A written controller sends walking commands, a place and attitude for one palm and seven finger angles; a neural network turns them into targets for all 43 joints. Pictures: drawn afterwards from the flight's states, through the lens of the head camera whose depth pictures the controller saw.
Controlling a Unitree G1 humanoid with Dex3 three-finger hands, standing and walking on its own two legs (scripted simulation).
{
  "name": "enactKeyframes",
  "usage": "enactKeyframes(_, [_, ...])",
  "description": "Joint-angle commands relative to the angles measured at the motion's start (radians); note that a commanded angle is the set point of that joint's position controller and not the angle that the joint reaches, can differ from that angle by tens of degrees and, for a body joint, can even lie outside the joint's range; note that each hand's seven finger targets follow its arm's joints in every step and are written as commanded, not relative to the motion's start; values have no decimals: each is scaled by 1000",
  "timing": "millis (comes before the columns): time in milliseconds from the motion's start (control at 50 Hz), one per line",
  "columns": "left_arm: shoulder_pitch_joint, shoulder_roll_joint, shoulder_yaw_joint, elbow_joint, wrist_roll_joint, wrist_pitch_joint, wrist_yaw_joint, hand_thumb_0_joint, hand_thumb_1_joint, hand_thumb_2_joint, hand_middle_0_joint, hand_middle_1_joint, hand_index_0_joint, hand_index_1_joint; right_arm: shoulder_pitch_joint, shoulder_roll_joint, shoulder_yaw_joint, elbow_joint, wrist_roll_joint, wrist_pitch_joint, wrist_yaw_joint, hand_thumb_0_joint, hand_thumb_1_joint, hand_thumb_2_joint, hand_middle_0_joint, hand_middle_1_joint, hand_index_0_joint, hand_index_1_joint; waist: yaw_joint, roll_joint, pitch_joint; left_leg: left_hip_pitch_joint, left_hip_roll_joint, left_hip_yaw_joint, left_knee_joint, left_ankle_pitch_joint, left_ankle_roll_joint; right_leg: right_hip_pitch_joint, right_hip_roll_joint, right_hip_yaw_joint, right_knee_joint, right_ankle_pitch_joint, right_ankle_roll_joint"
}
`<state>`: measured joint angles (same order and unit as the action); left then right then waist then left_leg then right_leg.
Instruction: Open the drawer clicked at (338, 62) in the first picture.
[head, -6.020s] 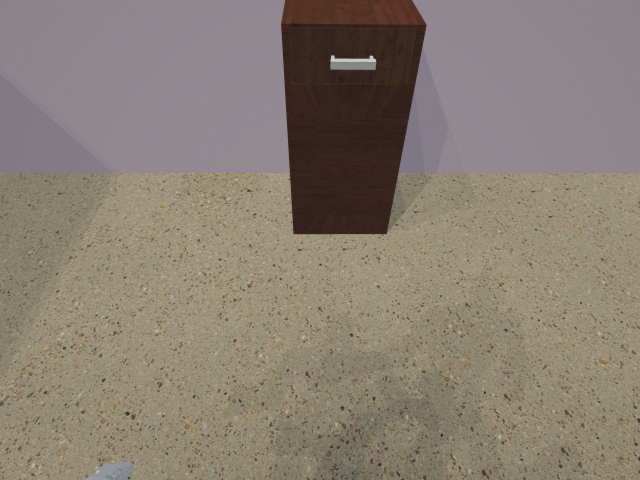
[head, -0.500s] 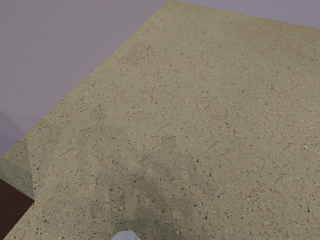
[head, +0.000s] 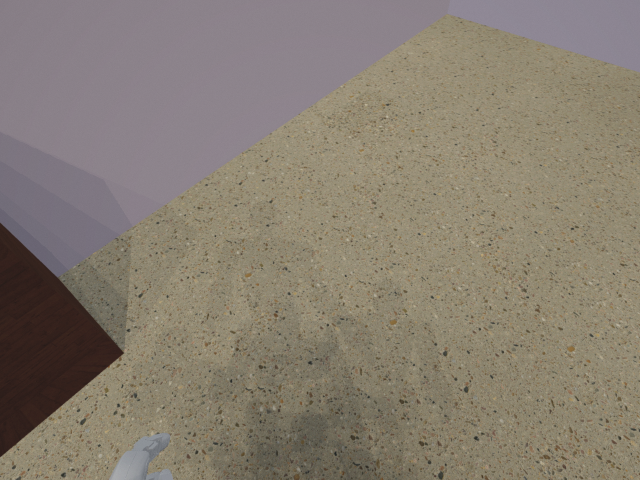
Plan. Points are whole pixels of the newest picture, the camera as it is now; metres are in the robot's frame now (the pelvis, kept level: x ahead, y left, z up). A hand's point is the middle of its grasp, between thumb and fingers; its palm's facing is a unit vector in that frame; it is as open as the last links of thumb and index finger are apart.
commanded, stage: turn to face it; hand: left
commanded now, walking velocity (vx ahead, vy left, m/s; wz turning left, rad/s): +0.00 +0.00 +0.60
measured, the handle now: out of the picture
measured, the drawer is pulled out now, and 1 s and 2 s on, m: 0.00 0.00 0.00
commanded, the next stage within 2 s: take the last steps up to it in 1.28 s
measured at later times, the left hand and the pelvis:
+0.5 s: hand out of the picture -0.04 +0.22 -0.18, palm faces +0.37 -0.90 -0.24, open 7.4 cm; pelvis -0.01 +0.01 -0.01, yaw +20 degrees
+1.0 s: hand out of the picture -0.01 +0.26 -0.14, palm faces +0.57 -0.78 -0.26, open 7.4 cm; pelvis -0.01 +0.01 +0.01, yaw +36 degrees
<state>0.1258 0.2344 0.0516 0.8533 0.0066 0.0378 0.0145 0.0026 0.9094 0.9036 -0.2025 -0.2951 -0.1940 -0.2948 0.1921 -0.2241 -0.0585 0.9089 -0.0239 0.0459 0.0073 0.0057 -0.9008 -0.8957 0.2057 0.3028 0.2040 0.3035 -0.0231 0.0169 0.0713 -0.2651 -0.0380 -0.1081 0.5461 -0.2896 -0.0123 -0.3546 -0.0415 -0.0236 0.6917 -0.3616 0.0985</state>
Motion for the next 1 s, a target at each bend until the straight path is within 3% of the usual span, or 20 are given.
enactKeyframes(0, [170, 271, 67, -45, 22, -56, 22, 0, 900, 900, -200, -300, -200, -300, 4, -84, -42, -114, 20, -25, -2, 0, -900, -900, 200, 300, 200, 300, 73, -353, -192, -349, -37, 42, 352, -258, -33, 469, -411, 378, -391, 395, -145])
enactKeyframes(20, [179, 276, 59, -52, 11, -46, 24, 0, 900, 900, -200, -300, -200, -300, -22, -139, -53, -119, 11, -16, -5, 0, -900, -900, 200, 300, 200, 300, 84, -296, -181, -319, 3, 21, 548, -354, -29, 318, -489, 384, -388, 434, -230])
enactKeyframes(40, [115, 219, 50, -67, 12, -47, 25, 0, 900, 900, -200, -300, -200, -300, -9, -145, -59, -100, 8, -6, 1, 0, -900, -900, 200, 300, 200, 300, 47, -202, -136, -306, 32, -3, 651, -263, -25, 232, -422, 290, -404, 304, -235])
enactKeyframes(80, [12, 163, 34, -88, 11, -41, 23, 0, 900, 900, -200, -300, -200, -300, 7, -136, -61, -58, 2, 9, 16, 0, -900, -900, 200, 300, 200, 300, 9, -206, -50, -306, 66, 44, 730, -143, -38, 144, -324, 167, -411, 194, -187])
enactKeyframes(100, [-8, 135, 24, -93, 10, -46, 20, 0, 900, 900, -200, -300, -200, -300, 26, -131, -58, -44, 0, 10, 22, 0, -900, -900, 200, 300, 200, 300, -6, -208, -35, -309, 73, 61, 732, -89, -48, 142, -286, 85, -402, 236, -174])
enactKeyframes(140, [23, 130, 21, -84, 12, -49, 20, 0, 900, 900, -200, -300, -200, -300, 30, -116, -52, -38, 2, 14, 26, 0, -900, -900, 200, 300, 200, 300, 3, -217, -42, -311, 76, 87, 700, -61, -61, 178, -273, 16, -389, 294, -174])
enactKeyframes(260, [131, 161, 31, -35, 19, -45, 22, 0, 900, 900, -200, -300, -200, -300, -61, -98, -40, -52, 7, 18, 30, 0, -900, -900, 200, 300, 200, 300, 54, -203, -51, -285, 90, 148, 500, -110, -76, 270, -317, -46, -370, 410, -200])
enactKeyframes(380, [143, 202, 51, -12, 27, -34, 19, 0, 900, 900, -200, -300, -200, -300, -79, -80, -22, -68, 15, -4, 28, 0, -900, -900, 200, 300, 200, 300, 69, -229, -109, -150, 89, 217, 210, -153, -46, 296, -363, -99, -268, 521, -211])
enactKeyframes(420, [139, 205, 55, -3, 21, -28, 14, 0, 900, 900, -200, -300, -200, -300, -33, -93, -25, -62, 12, -12, 24, 0, -900, -900, 200, 300, 200, 300, 43, -206, -131, -46, 72, 241, 53, -43, -32, 264, -348, -147, -182, 507, -170])
enactKeyframes(440, [129, 197, 56, -3, 12, -23, 11, 0, 900, 900, -200, -300, -200, -300, 22, -123, -33, -49, 10, -19, 24, 0, -900, -900, 200, 300, 200, 300, 5, -139, -156, 80, 77, 220, -77, 84, -21, 189, -326, -178, -78, 433, -128])
enactKeyframes(460, [134, 150, 50, -19, 5, -18, 7, 0, 900, 900, -200, -300, -200, -300, 92, -218, -57, -39, 6, -30, 21, 0, -900, -900, 200, 300, 200, 300, -33, 108, -204, 257, 230, -10, -170, 285, 45, -4, -232, -207, 143, 189, -61])
enactKeyframes(480, [85, 84, 27, -72, 4, -14, 2, 0, 900, 900, -200, -300, -200, -300, 150, -317, -78, -34, 10, -33, 10, 0, -900, -900, 200, 300, 200, 300, -65, 357, -192, 317, 460, -297, -198, 709, 174, -253, -106, -161, 351, -336, 8])
enactKeyframes(500, [33, 117, 27, -80, 12, -3, 7, 0, 900, 900, -200, -300, -200, -300, 183, -314, -75, -9, 10, -25, 4, 0, -900, -900, 200, 300, 200, 300, -75, 227, -196, 271, 487, -250, -176, 693, 233, -240, -111, -51, 450, -315, -12])
enactKeyframes(540, [15, 108, 40, -50, 13, 3, 6, 0, 900, 900, -200, -300, -200, -300, 75, -247, -57, -31, 5, -30, -16, 0, -900, -900, 200, 300, 200, 300, -38, 227, -112, 177, 365, -180, -197, 515, 185, -271, -115, -6, 502, -168, -13])
enactKeyframes(560, [20, 118, 42, -31, 13, 1, -1, 0, 900, 900, -200, -300, -200, -300, 22, -219, -45, -46, 6, -33, -18, 0, -900, -900, 200, 300, 200, 300, -17, 182, -85, 129, 320, -141, -206, 471, 163, -255, -112, 6, 516, -89, -9])
enactKeyframes(600, [68, 116, 44, -5, 14, -2, -6, 0, 900, 900, -200, -300, -200, -300, -6, -200, -37, -59, 8, -41, -19, 0, -900, -900, 200, 300, 200, 300, 10, 128, -93, 145, 265, -87, -206, 515, 136, -234, -93, 4, 516, -14, 0])
enactKeyframes(640, [82, 115, 43, 3, 13, -1, -2, 0, 900, 900, -200, -300, -200, -300, 17, -199, -38, -56, 11, -44, -20, 0, -900, -900, 200, 300, 200, 300, 11, 99, -121, 172, 254, -87, -203, 548, 138, -219, -83, 13, 494, 10, 9])
enactKeyframes(700, [63, 117, 42, -7, 11, 1, 3, 0, 900, 900, -200, -300, -200, -300, 32, -200, -42, -54, 10, -41, -18, 0, -900, -900, 200, 300, 200, 300, 7, 77, -120, 166, 254, -130, -222, 456, 156, -209, -75, 27, 446, 22, 19])
enactKeyframes(860, [-44, 105, 33, -64, 5, -5, 11, 0, 900, 900, -200, -300, -200, -300, 74, -201, -55, -42, 1, -29, -16, 0, -900, -900, 200, 300, 200, 300, -25, 136, -98, 135, 249, -299, -209, 371, 201, -157, -27, 46, 226, -66, 7])
enactKeyframes(980, [42, 91, 28, -57, -7, -16, 18, 0, 900, 900, -200, -300, -200, -300, 34, -199, -59, -54, -1, -18, -13, 0, -900, -900, 200, 300, 200, 300, 16, 144, -139, 22, 199, -349, -159, 393, 175, 82, 37, 33, -40, -15, -26])
